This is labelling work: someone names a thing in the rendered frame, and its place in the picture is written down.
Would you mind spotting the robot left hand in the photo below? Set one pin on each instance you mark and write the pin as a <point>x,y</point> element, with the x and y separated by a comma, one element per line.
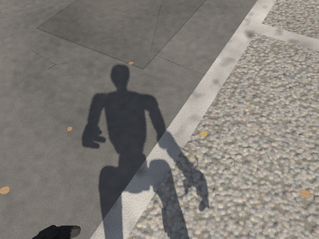
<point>59,232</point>

